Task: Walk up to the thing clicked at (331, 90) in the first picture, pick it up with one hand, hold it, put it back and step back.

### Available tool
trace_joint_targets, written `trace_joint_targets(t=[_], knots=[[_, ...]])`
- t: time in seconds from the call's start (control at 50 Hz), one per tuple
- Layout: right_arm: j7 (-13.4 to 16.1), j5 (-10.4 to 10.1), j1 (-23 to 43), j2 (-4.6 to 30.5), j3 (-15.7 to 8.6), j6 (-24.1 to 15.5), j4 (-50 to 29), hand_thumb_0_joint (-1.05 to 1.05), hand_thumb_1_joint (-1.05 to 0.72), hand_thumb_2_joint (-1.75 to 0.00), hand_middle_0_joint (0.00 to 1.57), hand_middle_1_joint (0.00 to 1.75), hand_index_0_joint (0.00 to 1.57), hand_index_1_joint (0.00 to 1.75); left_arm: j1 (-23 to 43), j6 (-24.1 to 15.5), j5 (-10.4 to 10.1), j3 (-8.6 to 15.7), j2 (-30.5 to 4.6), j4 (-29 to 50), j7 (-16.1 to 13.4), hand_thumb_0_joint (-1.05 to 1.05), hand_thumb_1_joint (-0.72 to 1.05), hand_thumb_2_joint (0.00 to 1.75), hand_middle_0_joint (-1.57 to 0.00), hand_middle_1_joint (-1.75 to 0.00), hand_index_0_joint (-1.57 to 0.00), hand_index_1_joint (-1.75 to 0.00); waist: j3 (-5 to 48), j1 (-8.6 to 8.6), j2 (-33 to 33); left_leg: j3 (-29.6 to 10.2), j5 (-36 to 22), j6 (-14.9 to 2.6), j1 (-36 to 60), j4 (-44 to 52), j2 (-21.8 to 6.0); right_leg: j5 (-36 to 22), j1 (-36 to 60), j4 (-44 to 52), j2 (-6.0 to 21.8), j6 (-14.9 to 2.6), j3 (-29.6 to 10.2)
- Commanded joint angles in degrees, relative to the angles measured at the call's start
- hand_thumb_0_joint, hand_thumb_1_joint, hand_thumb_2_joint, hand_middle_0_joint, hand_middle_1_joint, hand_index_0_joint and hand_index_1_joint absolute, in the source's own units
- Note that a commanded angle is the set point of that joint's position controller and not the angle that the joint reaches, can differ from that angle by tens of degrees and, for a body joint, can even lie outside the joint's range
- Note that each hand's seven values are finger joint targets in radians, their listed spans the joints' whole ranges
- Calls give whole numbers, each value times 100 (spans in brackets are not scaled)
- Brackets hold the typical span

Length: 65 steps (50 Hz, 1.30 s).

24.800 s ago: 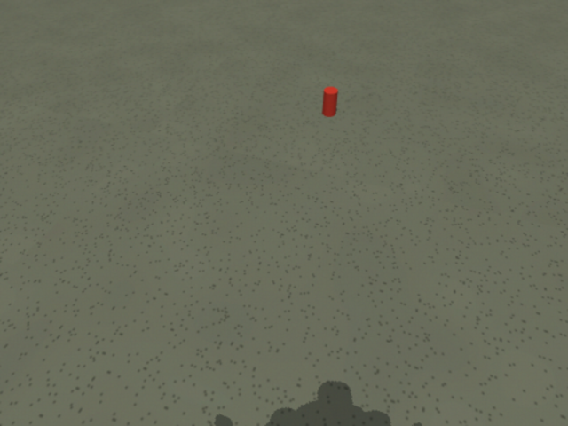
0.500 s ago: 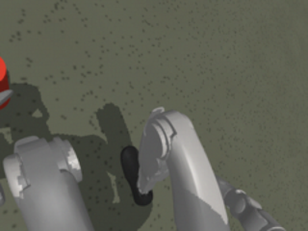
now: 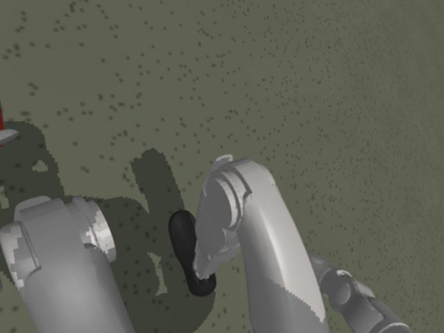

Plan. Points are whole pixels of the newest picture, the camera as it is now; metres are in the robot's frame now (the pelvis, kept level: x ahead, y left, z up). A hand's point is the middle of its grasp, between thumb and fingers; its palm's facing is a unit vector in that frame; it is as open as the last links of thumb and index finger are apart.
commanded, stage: open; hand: left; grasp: from the side
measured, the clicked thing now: out of the picture +0.46 +0.27 -0.22
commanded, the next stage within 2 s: withdraw in 0.06 s
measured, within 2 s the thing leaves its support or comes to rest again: neither
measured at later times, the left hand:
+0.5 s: hand out of the picture +0.46 +0.32 -0.13, palm faces +0.36 -0.93 -0.03, open 16.8 cm
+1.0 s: hand out of the picture +0.38 +0.41 -0.01, palm faces +0.34 -0.84 -0.43, open 17.2 cm
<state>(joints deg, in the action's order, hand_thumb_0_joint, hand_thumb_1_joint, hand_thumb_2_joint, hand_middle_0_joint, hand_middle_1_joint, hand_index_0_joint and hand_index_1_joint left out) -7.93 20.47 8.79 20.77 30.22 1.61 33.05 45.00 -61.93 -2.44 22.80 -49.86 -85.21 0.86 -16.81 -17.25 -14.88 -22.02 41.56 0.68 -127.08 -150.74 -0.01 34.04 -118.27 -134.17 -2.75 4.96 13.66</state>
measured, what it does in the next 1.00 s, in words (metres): rises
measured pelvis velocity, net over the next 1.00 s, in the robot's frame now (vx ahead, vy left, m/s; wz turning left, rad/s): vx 0.01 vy -0.01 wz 0.12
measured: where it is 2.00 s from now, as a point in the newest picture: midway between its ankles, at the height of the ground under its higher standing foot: (144, 301)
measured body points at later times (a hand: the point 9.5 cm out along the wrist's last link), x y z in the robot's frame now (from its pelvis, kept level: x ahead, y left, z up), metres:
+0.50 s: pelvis +0.00 +0.00 +0.00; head +0.23 +0.19 +0.34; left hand +0.43 +0.37 -0.12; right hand +0.15 -0.25 -0.04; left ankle +0.08 +0.12 -0.26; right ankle +0.15 -0.13 -0.26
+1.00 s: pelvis +0.01 -0.01 +0.06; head +0.20 +0.11 +0.45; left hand +0.36 +0.45 +0.02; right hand +0.16 -0.25 -0.04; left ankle +0.08 +0.12 -0.26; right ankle +0.15 -0.13 -0.26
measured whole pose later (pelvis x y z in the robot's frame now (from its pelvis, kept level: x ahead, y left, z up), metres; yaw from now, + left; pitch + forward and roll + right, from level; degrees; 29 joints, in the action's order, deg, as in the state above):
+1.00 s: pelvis +0.01 -0.01 +0.06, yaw +7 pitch +30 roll -11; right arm -4.3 3.8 -6.7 15.7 7.9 10.5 33.6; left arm 33.5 -20.6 6.8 25.4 -44.2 -55.0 4.3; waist 4.3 -8.4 -1.1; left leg -8.7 39.5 -1.0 -126.7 -135.0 -1.6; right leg 35.9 -121.9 -127.0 0.4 2.3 4.4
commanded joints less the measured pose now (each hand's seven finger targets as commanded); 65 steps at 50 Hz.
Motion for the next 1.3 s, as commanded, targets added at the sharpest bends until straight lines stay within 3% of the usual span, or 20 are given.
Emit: trace_joint_targets(t=[0.0,0.18,0.4,0.46,0.56,0.6,0.62,0.64,0.68,0.74,0.76,0.8,0.82,0.86,0.92,0.98,1.02,1.12,1.22,1.28], knots=[[112,-17,-375,2132,-685,112,-62,0,-92,-90,20,30,20,30,1347,-293,-46,75,-627,670,-21,0,-45,26,-46,-38,-46,-37,3141,-795,3203,494,-948,102,2339,2007,-369,-1104,1603,823,-235,-494,661],[93,0,-309,2074,-670,97,-88,0,-89,-90,20,30,20,30,1426,-365,-99,54,-623,771,-20,0,-39,18,-19,-17,-19,-16,3193,-812,3193,534,-880,69,2330,1920,-359,-1075,1646,867,-266,-485,610],[201,-138,-630,2075,-928,305,-113,0,-91,-90,20,30,20,30,1307,6,-29,1056,-1953,2277,217,0,-48,7,-7,-3,-6,-4,4187,-208,4247,750,-1280,144,2895,2231,-428,-1198,1911,767,-200,-568,391],[236,-299,-774,2019,-1143,342,-170,0,-92,-90,20,30,20,30,1039,458,-130,858,-1445,2421,537,0,-51,6,-9,-4,-9,-5,4269,-193,4140,831,-1224,120,2756,2351,-415,-1171,1780,827,-174,-585,330],[288,-636,-1118,1912,-1443,335,-19,0,-89,-90,20,30,20,30,871,1247,-165,-249,-238,2073,1128,0,-50,7,-9,-8,-10,-6,3541,-461,3452,749,-806,40,2299,2478,-361,-884,919,912,-110,-594,382],[303,-762,-1069,1890,-1489,325,-101,0,-84,-90,20,30,20,30,849,1443,-272,-142,-227,1797,1223,0,-47,8,-5,-1,-4,-2,3271,-414,2955,736,-390,-64,1919,2478,-334,-562,849,1037,-100,-571,356],[288,-886,-1206,1640,-1715,391,-11,0,-92,-92,20,30,20,30,1060,1711,460,75,-881,1926,881,0,-55,7,-8,-4,-7,-5,3757,89,3320,906,-532,-13,2384,2698,-332,-499,789,1147,-50,-604,203],[268,-955,-1261,1628,-1747,440,-55,0,-95,-92,20,30,20,30,1334,1887,463,-84,-693,1988,800,0,-56,7,-8,-5,-7,-5,3823,-54,3467,877,-427,1,2396,2797,-352,-371,647,1113,-57,-624,194],[268,-1047,-1475,1587,-1854,561,-45,0,-95,-92,20,30,20,30,1445,2105,562,151,-1042,2299,725,0,-59,9,-8,-6,-7,-8,4275,87,3487,981,-439,-29,2486,2825,-319,-347,909,1203,-51,-611,107],[316,-1232,-1575,1439,-2080,684,-254,0,-99,-93,20,30,20,30,1583,2540,821,883,-2200,3352,533,0,-60,8,-10,-7,-9,-8,5492,700,4267,1176,-723,-4,3121,3111,-312,-388,1102,1144,-4,-677,-179],[332,-1281,-1609,1422,-2185,737,-328,0,-100,-94,20,30,20,30,1432,2687,882,929,-2191,3672,497,0,-61,9,-11,-8,-9,-9,5595,760,4425,1202,-720,10,3257,3236,-316,-364,1031,1147,17,-695,-223],[381,-1357,-1778,1337,-2314,812,-184,0,-90,-90,20,30,20,30,1214,2997,935,885,-1903,3617,410,0,-45,12,-6,-7,-6,-8,5384,712,4283,1299,-767,4,3137,3333,-295,-446,966,1206,0,-717,-294],[419,-1410,-1827,1279,-2376,839,-239,0,-90,-90,20,30,20,30,877,3136,940,1060,-1956,3801,356,0,-48,10,-6,-7,-6,-7,5570,868,4315,1372,-974,14,3249,3384,-271,-540,1028,1242,3,-736,-347],[448,-1528,-1861,1176,-2549,859,-317,0,-90,-90,20,30,20,30,534,3445,948,874,-1490,3878,312,0,-49,10,-6,-7,-6,-7,5520,945,4232,1430,-789,-5,3128,3621,-252,-404,919,1336,40,-751,-406],[471,-1674,-2064,1041,-2881,837,-319,0,-90,-90,20,30,20,30,-143,3908,887,241,-199,3949,331,0,-50,9,-7,-7,-6,-7,5540,837,3630,1487,-773,-47,3165,3788,-219,-341,862,1686,56,-753,-439],[487,-1860,-2165,879,-3117,800,-395,0,-89,-90,20,30,20,30,-771,4397,777,-210,497,4641,283,0,-52,8,-6,-7,-6,-7,5750,982,3005,1609,-749,-117,3264,4077,-165,-269,1124,2215,94,-738,-602],[536,-1993,-2166,865,-3262,772,-467,0,-89,-90,20,30,20,30,-910,4685,714,-430,719,5115,211,0,-54,7,-6,-6,-6,-7,5748,940,2579,1623,-418,-183,3335,4329,-155,-61,1424,2653,99,-703,-675],[781,-2242,-2113,789,-3488,744,-823,0,-89,-90,20,30,20,30,-1849,5267,625,124,-25,6908,-159,0,-47,11,-8,-8,-7,-8,6406,1413,2398,1649,-300,-214,4254,5243,-178,68,2736,3465,159,-646,-920],[1083,-2322,-1969,417,-3406,547,-889,0,-90,-90,20,30,20,30,-2453,5695,599,-59,404,7143,-497,0,-48,10,-7,-7,-7,-7,5839,1398,2331,1800,-354,-222,4754,5983,-163,92,3510,4287,193,-636,-1130],[1214,-2298,-1985,272,-3386,380,-839,0,-89,-90,20,30,20,30,-2903,5891,555,-428,1065,7029,-614,0,-50,9,-6,-6,-6,-7,5677,1348,2358,1929,-852,-219,5259,6249,-144,-345,3986,4740,216,-641,-1213]])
